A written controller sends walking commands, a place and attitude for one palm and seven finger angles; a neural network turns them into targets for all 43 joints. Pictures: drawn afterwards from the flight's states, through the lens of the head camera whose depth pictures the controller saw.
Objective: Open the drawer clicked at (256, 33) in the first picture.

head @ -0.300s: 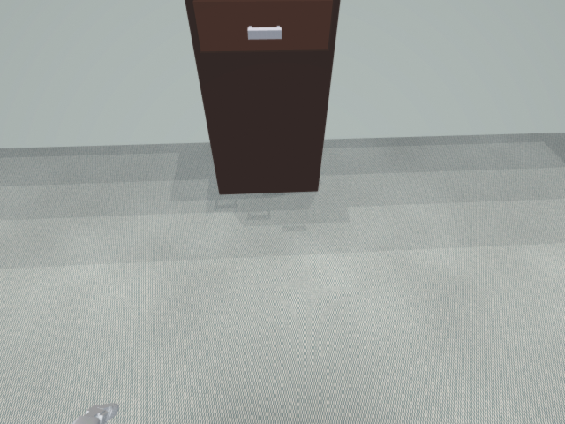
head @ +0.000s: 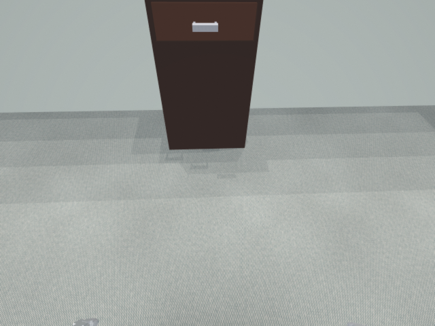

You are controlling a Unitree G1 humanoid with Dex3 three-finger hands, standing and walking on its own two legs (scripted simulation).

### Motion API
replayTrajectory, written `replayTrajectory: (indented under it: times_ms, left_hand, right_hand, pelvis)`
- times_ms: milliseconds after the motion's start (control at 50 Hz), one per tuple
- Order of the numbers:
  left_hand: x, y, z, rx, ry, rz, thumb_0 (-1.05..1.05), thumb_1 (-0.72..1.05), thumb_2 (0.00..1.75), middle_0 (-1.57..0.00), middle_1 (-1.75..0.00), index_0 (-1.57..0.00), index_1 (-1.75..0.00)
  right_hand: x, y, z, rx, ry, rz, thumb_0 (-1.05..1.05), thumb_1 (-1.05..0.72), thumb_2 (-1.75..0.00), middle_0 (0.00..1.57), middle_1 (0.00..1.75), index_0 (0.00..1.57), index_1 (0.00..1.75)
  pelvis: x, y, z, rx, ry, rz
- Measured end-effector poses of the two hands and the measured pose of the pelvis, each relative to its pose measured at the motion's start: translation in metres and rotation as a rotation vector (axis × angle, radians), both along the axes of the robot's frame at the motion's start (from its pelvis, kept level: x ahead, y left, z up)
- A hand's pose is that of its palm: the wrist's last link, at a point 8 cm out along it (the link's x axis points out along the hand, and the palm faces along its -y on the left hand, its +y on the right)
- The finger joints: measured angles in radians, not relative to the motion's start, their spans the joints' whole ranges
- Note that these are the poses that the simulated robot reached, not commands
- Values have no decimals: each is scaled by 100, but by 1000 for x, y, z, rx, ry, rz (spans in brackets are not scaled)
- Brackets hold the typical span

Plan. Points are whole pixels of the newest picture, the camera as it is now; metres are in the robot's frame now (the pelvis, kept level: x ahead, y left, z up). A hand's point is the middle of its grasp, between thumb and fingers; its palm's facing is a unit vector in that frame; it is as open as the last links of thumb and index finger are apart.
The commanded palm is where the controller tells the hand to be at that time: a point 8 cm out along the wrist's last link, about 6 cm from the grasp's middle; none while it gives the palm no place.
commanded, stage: stand and wait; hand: left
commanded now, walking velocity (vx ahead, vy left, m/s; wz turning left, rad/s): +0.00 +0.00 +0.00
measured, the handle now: (205, 25) +1.30 +0.13 +0.03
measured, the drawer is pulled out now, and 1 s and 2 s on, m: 0.00 0.00 0.00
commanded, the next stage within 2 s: look at it before walking up in 0.54 s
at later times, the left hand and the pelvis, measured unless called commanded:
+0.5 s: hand out of the picture +0.06 +0.24 -0.15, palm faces -0.03 -0.94 -0.33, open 7.4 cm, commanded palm none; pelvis -0.02 +0.00 +0.00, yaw +0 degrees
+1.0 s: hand out of the picture +0.06 +0.25 -0.15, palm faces -0.03 -0.94 -0.33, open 7.4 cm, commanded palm none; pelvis -0.01 +0.00 +0.01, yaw +0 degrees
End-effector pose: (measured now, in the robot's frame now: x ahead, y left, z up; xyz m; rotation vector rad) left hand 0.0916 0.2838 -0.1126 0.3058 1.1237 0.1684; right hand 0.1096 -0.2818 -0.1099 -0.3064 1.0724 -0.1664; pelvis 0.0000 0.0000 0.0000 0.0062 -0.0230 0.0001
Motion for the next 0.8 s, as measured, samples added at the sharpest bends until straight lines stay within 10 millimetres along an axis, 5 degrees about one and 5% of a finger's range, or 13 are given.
replayTrajectory:
  times_ms: [420, 800]
  left_hand:
    - [-39, 6, -2, 14, 89, 26, 1, 90, 90, -21, -30, -20, -29]
    - [-34, 5, -3, 3, 77, 15, 1, 90, 90, -21, -30, -20, -29]
  right_hand:
    - [-61, -15, -6, -15, 140, -56, 1, -90, -90, 21, 30, 20, 30]
    - [-62, -8, -5, -6, 136, -60, 0, -90, -90, 21, 30, 20, 30]
  pelvis:
    - [-14, -4, 4, -4, -10, -2]
    - [-15, 0, 5, -4, -8, -6]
